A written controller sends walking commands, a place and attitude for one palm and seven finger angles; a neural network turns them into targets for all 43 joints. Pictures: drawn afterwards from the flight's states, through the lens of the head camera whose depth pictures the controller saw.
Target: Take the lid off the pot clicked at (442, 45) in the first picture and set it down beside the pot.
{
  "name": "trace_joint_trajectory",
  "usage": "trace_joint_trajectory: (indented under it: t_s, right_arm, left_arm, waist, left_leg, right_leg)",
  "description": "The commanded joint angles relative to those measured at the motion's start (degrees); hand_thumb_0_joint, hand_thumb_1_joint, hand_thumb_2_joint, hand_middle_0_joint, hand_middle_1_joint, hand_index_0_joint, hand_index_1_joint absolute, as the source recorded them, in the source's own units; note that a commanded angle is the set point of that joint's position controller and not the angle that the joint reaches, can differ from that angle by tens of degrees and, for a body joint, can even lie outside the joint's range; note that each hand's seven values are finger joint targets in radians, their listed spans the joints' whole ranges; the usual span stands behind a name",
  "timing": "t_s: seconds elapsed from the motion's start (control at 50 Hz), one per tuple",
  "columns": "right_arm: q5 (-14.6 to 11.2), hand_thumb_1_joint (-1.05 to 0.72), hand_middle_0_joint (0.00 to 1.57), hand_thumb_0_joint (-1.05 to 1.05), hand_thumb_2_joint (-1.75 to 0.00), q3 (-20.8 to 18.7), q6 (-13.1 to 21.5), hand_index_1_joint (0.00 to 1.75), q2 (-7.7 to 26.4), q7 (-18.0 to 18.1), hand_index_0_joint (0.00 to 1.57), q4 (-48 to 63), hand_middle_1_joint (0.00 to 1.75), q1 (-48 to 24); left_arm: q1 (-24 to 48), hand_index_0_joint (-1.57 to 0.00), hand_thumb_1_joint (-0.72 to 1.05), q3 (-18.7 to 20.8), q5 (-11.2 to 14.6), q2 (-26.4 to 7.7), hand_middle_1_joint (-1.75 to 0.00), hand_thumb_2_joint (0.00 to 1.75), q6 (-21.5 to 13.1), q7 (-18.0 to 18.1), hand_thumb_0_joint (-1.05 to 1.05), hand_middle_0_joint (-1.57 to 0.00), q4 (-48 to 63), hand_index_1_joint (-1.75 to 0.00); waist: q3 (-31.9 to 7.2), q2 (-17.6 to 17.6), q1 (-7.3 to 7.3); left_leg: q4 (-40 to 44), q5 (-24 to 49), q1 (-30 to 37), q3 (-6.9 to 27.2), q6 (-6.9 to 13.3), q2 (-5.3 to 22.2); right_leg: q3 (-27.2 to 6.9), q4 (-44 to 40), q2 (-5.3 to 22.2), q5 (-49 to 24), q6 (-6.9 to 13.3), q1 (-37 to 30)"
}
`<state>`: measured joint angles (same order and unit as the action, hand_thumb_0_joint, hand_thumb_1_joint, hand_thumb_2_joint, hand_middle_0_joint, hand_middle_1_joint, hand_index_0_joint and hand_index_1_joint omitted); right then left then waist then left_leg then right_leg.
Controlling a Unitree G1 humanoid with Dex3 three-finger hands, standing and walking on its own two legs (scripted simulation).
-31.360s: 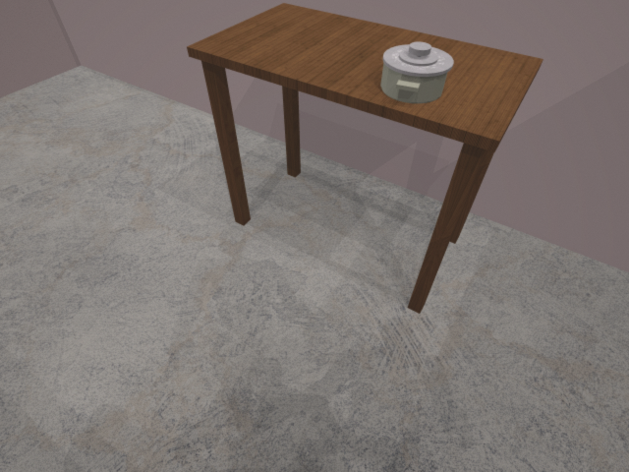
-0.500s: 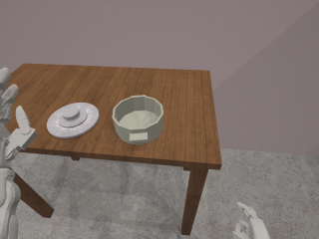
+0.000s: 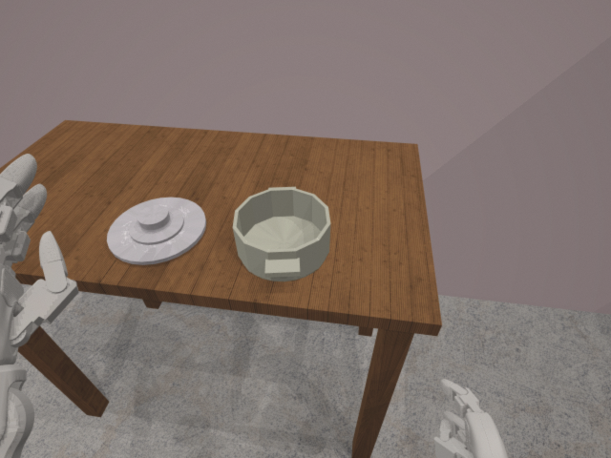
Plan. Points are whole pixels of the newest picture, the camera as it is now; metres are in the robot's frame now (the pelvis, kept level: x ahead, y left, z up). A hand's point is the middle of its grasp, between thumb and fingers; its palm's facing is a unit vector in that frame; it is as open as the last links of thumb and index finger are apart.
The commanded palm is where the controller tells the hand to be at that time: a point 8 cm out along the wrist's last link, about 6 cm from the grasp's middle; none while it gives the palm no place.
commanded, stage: step back with the hand held close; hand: left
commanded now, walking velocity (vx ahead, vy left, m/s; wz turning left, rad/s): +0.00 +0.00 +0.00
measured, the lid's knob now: (153, 217) +0.46 +0.35 +0.04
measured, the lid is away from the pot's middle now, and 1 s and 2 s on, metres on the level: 0.24 0.24 0.24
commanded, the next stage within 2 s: stop stepping back and stand still in 1.28 s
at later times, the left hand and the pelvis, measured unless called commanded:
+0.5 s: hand (58, 314) +0.16 +0.25 +0.21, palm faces +0.40 -0.78 -0.48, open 7.5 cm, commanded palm +0.10 +0.29 +0.23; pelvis -0.03 +0.01 -0.02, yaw +0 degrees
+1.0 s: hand out of the picture +0.09 +0.24 +0.22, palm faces +0.44 -0.79 -0.44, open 7.5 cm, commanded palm +0.02 +0.29 +0.23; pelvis -0.11 +0.01 -0.01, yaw -1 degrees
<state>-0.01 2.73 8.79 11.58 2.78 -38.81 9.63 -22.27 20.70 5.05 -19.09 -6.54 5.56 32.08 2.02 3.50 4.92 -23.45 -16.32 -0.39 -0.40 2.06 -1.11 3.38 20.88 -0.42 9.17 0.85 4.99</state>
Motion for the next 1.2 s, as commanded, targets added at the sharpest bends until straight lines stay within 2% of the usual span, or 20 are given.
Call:
trace_joint_trajectory:
  t_s: [0.0, 0.02, 0.08, 0.14, 0.28, 0.42, 0.5, 0.56, 0.6, 0.66, 0.72, 0.76, 0.8, 0.84, 0.88, 0.96, 1.04, 1.08, 1.16, 1.18]
  right_arm:
    - [0.09, -0.90, 0.20, 0.00, -0.90, -2.24, 2.57, 0.30, 5.79, 0.44, 0.20, 9.36, 0.30, -7.89]
    - [-0.95, -0.90, 0.20, 0.00, -0.90, -1.19, 0.85, 0.30, 6.91, -0.07, 0.20, 13.31, 0.30, -7.32]
    - [-0.65, -0.90, 0.20, 0.00, -0.90, -3.19, -0.91, 0.30, 7.35, -0.50, 0.20, 12.21, 0.30, -6.07]
    - [-0.83, -0.90, 0.20, 0.00, -0.90, -3.93, -2.40, 0.30, 8.05, -1.12, 0.20, 12.99, 0.30, -5.44]
    - [-1.76, -0.90, 0.20, 0.00, -0.90, -5.31, -4.71, 0.30, 8.00, -0.40, 0.20, 16.26, 0.30, -4.58]
    - [-1.22, -0.90, 0.20, 0.00, -0.90, -5.61, -2.47, 0.30, 8.29, 0.26, 0.20, 16.78, 0.30, -3.59]
    - [-1.43, -0.90, 0.20, 0.00, -0.90, -5.73, -1.76, 0.30, 8.62, 0.20, 0.20, 16.47, 0.30, -2.73]
    - [-1.70, -0.90, 0.20, 0.00, -0.90, -6.52, -2.73, 0.30, 7.56, -0.36, 0.20, 15.74, 0.30, -1.50]
    - [-1.91, -0.90, 0.20, 0.00, -0.90, -6.40, -3.44, 0.30, 6.34, -0.50, 0.20, 15.00, 0.30, -1.11]
    - [-1.78, -0.90, 0.20, 0.00, -0.90, -5.23, -3.67, 0.30, 5.83, -0.04, 0.20, 15.65, 0.30, -1.95]
    - [-1.45, -0.90, 0.20, 0.00, -0.90, -5.56, -2.20, 0.30, 7.42, 1.47, 0.20, 15.68, 0.30, -4.06]
    - [-0.32, -0.90, 0.20, 0.00, -0.90, -5.20, -0.87, 0.30, 6.74, 1.68, 0.20, 16.12, 0.30, -3.06]
    - [-0.02, -0.90, 0.20, 0.00, -0.90, -6.02, 0.88, 0.30, 6.11, 1.23, 0.20, 14.63, 0.30, -1.30]
    - [-0.15, -0.90, 0.20, 0.00, -0.90, -6.12, 1.77, 0.30, 6.35, 0.48, 0.20, 13.65, 0.30, -1.64]
    - [-0.24, -0.90, 0.20, 0.00, -0.90, -6.02, 1.61, 0.30, 6.92, -0.34, 0.20, 13.40, 0.30, -2.49]
    - [-0.14, -0.90, 0.20, 0.00, -0.90, -5.53, 0.29, 0.30, 8.00, -0.65, 0.20, 14.21, 0.30, -4.78]
    - [-1.72, -0.90, 0.20, 0.00, -0.90, -6.76, -2.52, 0.30, 5.96, -0.40, 0.20, 14.20, 0.30, -3.43]
    - [-1.51, -0.90, 0.20, 0.00, -0.90, -5.97, -3.46, 0.30, 4.19, -0.06, 0.20, 15.18, 0.30, -4.83]
    - [-1.06, -0.90, 0.20, 0.00, -0.90, -4.93, -3.63, 0.30, 5.61, 1.08, 0.20, 14.12, 0.30, -3.81]
    - [-1.03, -0.90, 0.20, 0.00, -0.90, -5.99, -2.69, 0.30, 7.16, 1.48, 0.20, 14.23, 0.30, -4.09]
  left_arm:
    - [5.70, -0.20, 0.90, 6.09, 0.30, -10.70, -0.30, 0.90, -3.14, 0.73, 0.00, -0.20, 11.05, -0.30]
    - [16.18, -0.20, 0.90, 15.80, 0.43, -19.95, -0.30, 0.90, -6.85, 1.22, 0.00, -0.20, 17.20, -0.30]
    - [3.96, -0.20, 0.90, 10.44, -0.28, -12.58, -0.30, 0.90, -7.73, -0.10, 0.00, -0.20, 9.79, -0.30]
    - [-1.55, -0.20, 0.90, 8.82, -0.42, -11.20, -0.30, 0.90, -8.10, -0.83, 0.00, -0.20, 11.15, -0.30]
    - [-8.02, -0.20, 0.90, 14.00, 0.08, -15.78, -0.30, 0.90, -8.81, 0.23, 0.00, -0.20, 19.90, -0.30]
    - [-5.46, -0.20, 0.90, 14.38, 0.01, -14.76, -0.30, 0.90, -8.40, 0.97, 0.00, -0.20, 21.55, -0.30]
    - [-2.32, -0.20, 0.90, 13.26, -0.75, -14.08, -0.30, 0.90, -8.09, 1.23, 0.00, -0.20, 17.44, -0.30]
    - [-3.76, -0.20, 0.90, 12.87, -0.70, -14.74, -0.30, 0.90, -8.19, 1.11, 0.00, -0.20, 17.81, -0.30]
    - [-5.63, -0.20, 0.90, 13.66, -0.59, -15.51, -0.30, 0.90, -8.91, 1.77, 0.00, -0.20, 19.02, -0.30]
    - [-7.08, -0.20, 0.90, 14.13, -0.40, -15.67, -0.30, 0.90, -9.28, 2.44, 0.00, -0.20, 21.08, -0.30]
    - [-7.97, -0.20, 0.90, 14.42, -0.19, -15.42, -0.30, 0.90, -10.99, 3.16, 0.00, -0.20, 22.93, -0.30]
    - [-4.43, -0.20, 0.90, 14.67, -0.75, -14.88, -0.30, 0.90, -11.00, 3.25, 0.00, -0.20, 24.27, -0.30]
    - [-3.99, -0.20, 0.90, 14.16, -0.27, -13.94, -0.30, 0.90, -10.55, 3.48, 0.00, -0.20, 22.01, -0.30]
    - [-4.46, -0.20, 0.90, 12.60, -0.51, -12.94, -0.30, 0.90, -10.17, 3.27, 0.00, -0.20, 20.54, -0.30]
    - [-4.44, -0.20, 0.90, 10.99, -1.07, -12.24, -0.30, 0.90, -9.49, 2.76, 0.00, -0.20, 19.31, -0.30]
    - [-4.45, -0.20, 0.90, 12.23, -1.05, -14.85, -0.30, 0.90, -10.12, 1.18, 0.00, -0.20, 18.42, -0.30]
    - [-7.05, -0.20, 0.90, 15.00, -0.10, -17.99, -0.30, 0.90, -10.82, 1.50, 0.00, -0.20, 19.90, -0.30]
    - [-9.55, -0.20, 0.90, 15.79, 0.02, -17.40, -0.30, 0.90, -9.80, 1.99, 0.00, -0.20, 19.74, -0.30]
    - [-6.98, -0.20, 0.90, 13.64, -0.04, -15.24, -0.30, 0.90, -10.22, 2.39, 0.00, -0.20, 19.95, -0.30]
    - [-6.66, -0.20, 0.90, 13.66, 0.09, -15.47, -0.30, 0.90, -11.20, 2.49, 0.00, -0.20, 21.28, -0.30]
  waist:
    - [-3.31, -0.77, -0.78]
    - [2.90, 4.21, -3.27]
    - [-3.48, -7.40, -3.53]
    - [-7.80, -1.81, -4.10]
    - [-13.03, -1.39, -4.05]
    - [-7.80, 6.41, -4.17]
    - [-3.73, -0.84, -4.93]
    - [-9.17, -12.08, -6.07]
    - [-10.98, -13.36, -6.04]
    - [-9.92, -8.20, -6.20]
    - [-8.91, 8.47, -5.57]
    - [-6.85, 13.56, -5.88]
    - [-6.47, 5.38, -5.70]
    - [-8.83, 4.14, -5.19]
    - [-10.35, 5.80, -5.28]
    - [-11.75, -0.12, -4.72]
    - [-16.97, -14.78, -5.41]
    - [-14.18, -13.46, -4.80]
    - [-9.74, -3.57, -7.31]
    - [-10.30, 4.38, -6.39]
  left_leg:
    - [5.51, 12.55, -7.24, 2.60, -1.28, 1.90]
    - [5.57, 6.39, -12.34, 4.22, 0.15, 2.66]
    - [0.95, 10.30, -11.30, 4.57, 1.03, 2.81]
    - [-0.14, 15.92, -11.59, 4.43, 0.92, 4.09]
    - [-0.53, 22.75, -16.31, 7.29, 1.16, 6.90]
    - [4.67, 15.18, -24.66, 10.56, 4.23, 12.49]
    - [-1.95, 10.47, -29.01, 8.98, 3.07, 9.26]
    - [-15.51, 2.57, -20.75, 4.46, 0.14, 2.50]
    - [-24.00, -7.01, -18.13, 3.10, -0.16, 1.42]
    - [-15.73, -6.54, -17.87, 4.19, 0.18, 3.93]
    - [4.03, -0.98, -23.27, 12.07, 2.93, 11.64]
    - [10.67, 0.19, -29.39, 17.77, 5.46, 17.01]
    - [5.33, 19.88, -19.90, 16.04, 6.92, 17.29]
    - [0.41, 38.10, -10.90, 12.00, 5.49, 16.27]
    - [-1.27, 40.69, -8.60, 9.56, 3.63, 15.24]
    - [-4.58, 22.39, -17.81, 6.32, 0.97, 10.80]
    - [-23.59, -2.07, -18.55, 1.06, -2.20, 1.44]
    - [-32.06, -10.75, -24.87, 4.46, -1.63, 2.33]
    - [-1.19, 6.83, -17.72, 2.36, -1.27, 4.08]
    - [3.90, 18.01, -18.25, 7.86, 0.97, 9.55]
  right_leg:
    - [-1.49, -1.88, 0.14, -5.13, 1.72, -4.40]
    - [-6.61, -2.80, 2.65, -6.07, 1.48, 0.34]
    - [-8.83, -2.90, 5.81, -11.59, 1.36, 0.20]
    - [-7.43, 0.45, 6.97, -16.68, 1.07, -0.50]
    - [-5.01, 8.41, 5.62, -17.40, -0.23, -0.65]
    - [-4.03, 21.28, 2.10, 4.69, -1.54, 4.23]
    - [-6.80, 13.42, 4.14, -7.89, -0.20, 2.61]
    - [-17.17, 2.01, 13.50, -11.88, 4.21, 8.89]
    - [-18.79, -3.22, 18.20, -5.46, 6.50, 13.09]
    - [-14.58, -0.10, 16.34, -4.01, 5.52, 14.40]
    - [-3.83, 14.45, 3.30, 1.42, -0.67, 10.69]
    - [-3.72, 31.97, -0.07, 13.17, -1.65, 11.24]
    - [-5.47, 33.56, -0.03, 19.04, -1.37, 19.53]
    - [-4.19, 24.64, 0.68, 17.55, -1.54, 19.93]
    - [-2.37, 14.77, 0.91, 12.16, -1.66, 15.77]
    - [-4.74, 4.94, 3.71, -11.04, -0.64, 4.28]
    - [-16.18, -1.42, 17.94, -29.23, 5.69, 7.41]
    - [-16.67, -1.31, 20.72, -27.68, 8.18, 8.99]
    - [-7.07, 8.18, 10.89, -21.61, 2.25, 11.14]
    - [-4.20, 14.19, 4.82, -13.98, -0.73, 10.38]
